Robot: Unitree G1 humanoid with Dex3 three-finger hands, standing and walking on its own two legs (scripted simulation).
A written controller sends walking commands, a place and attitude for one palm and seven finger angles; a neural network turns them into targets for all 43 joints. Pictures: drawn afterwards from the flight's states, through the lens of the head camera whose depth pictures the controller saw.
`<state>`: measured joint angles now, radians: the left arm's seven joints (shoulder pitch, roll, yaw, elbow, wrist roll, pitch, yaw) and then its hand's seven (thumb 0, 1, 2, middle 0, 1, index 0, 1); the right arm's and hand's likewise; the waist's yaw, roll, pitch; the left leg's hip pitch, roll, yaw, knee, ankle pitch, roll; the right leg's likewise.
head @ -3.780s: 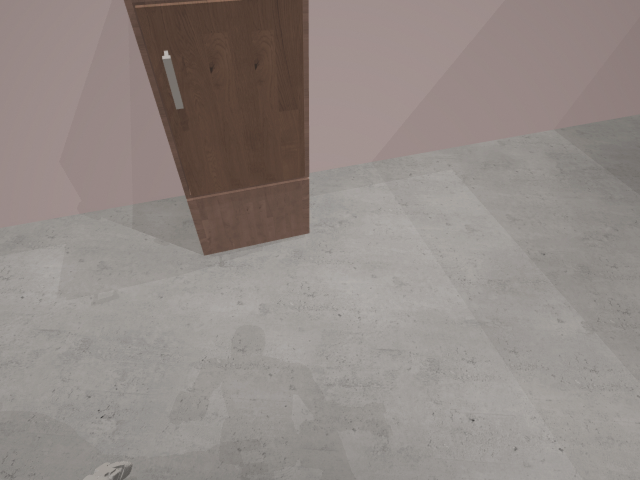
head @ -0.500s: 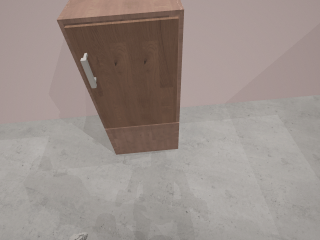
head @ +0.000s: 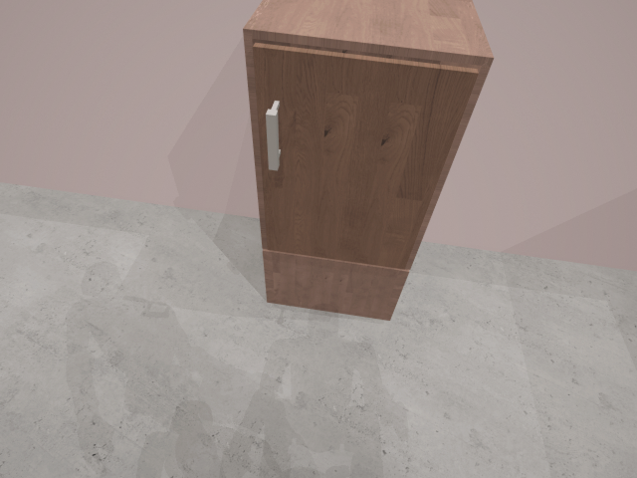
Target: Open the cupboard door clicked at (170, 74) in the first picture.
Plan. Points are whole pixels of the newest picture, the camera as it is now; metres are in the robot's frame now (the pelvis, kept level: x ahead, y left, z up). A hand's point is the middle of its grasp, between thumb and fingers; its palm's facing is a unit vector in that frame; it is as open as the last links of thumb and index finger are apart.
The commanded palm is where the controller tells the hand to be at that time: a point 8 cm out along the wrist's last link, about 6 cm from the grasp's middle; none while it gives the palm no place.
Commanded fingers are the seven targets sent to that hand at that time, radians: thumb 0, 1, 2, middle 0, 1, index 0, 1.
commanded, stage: take the last steps up to it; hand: left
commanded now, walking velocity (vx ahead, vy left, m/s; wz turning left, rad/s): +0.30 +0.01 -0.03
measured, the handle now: (275, 136) +0.74 +0.18 +0.00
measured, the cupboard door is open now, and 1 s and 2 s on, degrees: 0 0 0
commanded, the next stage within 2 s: come to a stop and stand still in 0.40 s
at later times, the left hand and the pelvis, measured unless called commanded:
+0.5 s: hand (237, 386) +0.28 +0.16 -0.17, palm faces +0.00 -0.98 -0.19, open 7.3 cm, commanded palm none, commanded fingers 0.00 0.90 0.90 -0.20 -0.30 -0.20 -0.30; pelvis +0.17 -0.01 -0.01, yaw +0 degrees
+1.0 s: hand (188, 403) +0.25 +0.23 -0.18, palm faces +0.03 -0.98 -0.18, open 7.3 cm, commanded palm none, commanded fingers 0.00 0.90 0.90 -0.20 -0.30 -0.20 -0.30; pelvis +0.20 +0.04 +0.01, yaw -2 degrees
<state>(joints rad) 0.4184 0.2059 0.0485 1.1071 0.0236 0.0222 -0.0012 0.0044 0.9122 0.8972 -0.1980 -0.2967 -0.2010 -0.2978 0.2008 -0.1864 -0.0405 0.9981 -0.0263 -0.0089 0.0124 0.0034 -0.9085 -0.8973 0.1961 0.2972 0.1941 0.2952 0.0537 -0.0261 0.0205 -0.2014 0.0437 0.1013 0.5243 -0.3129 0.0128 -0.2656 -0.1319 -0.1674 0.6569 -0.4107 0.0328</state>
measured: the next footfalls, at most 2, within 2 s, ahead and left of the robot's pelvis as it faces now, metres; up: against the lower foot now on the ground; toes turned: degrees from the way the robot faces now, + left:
right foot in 0.40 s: +0.28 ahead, -0.10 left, +0.00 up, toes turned -8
left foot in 0.82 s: +0.30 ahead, +0.13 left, +0.00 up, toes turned +3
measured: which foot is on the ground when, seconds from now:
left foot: down 0.00-0.40, up 0.42-0.80, down 0.82-1.00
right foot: up 0.00-0.38, down 0.40-0.84, up 0.86-1.00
